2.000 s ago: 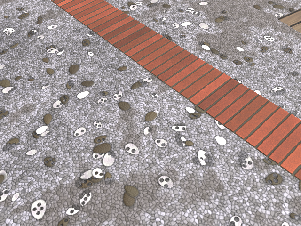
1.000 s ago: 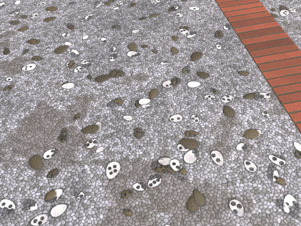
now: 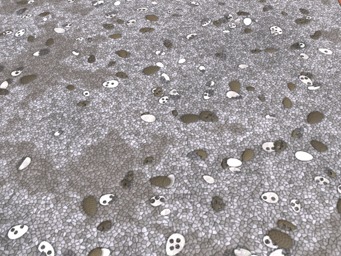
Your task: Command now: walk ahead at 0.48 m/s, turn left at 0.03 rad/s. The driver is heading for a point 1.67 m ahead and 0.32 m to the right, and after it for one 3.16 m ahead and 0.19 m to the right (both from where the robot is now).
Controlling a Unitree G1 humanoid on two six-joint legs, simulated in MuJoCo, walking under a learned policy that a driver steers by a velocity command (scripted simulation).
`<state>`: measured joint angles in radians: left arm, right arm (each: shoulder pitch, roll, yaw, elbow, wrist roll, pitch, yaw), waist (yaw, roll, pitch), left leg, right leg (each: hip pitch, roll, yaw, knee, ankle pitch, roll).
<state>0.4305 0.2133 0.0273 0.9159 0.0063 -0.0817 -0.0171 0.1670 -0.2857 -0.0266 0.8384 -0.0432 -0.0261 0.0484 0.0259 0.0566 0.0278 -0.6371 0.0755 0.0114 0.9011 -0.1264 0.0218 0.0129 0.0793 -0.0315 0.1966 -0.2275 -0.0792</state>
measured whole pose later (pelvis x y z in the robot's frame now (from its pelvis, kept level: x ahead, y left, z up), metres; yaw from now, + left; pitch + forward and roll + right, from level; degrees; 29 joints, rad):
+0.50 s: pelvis +0.28 +0.04 +0.00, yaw +0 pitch +0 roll +1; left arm 0.18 0.26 0.03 0.88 0.04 -0.03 -0.03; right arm 0.39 -0.23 -0.03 1.00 -0.01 -0.08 0.01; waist -0.02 -0.04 0.04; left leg -0.05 -0.10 0.07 0.22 -0.17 0.11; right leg -0.62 -0.12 0.00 0.93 -0.14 -0.02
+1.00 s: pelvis +0.43 +0.01 -0.01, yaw +0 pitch -1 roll +0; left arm 0.24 0.18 0.00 1.00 0.02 -0.03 0.02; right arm 0.22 -0.19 -0.01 1.07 -0.02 0.03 -0.03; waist 0.00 0.02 0.06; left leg -0.30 0.02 -0.03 0.69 -0.39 0.00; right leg -0.28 0.05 -0.09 0.41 -0.11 -0.10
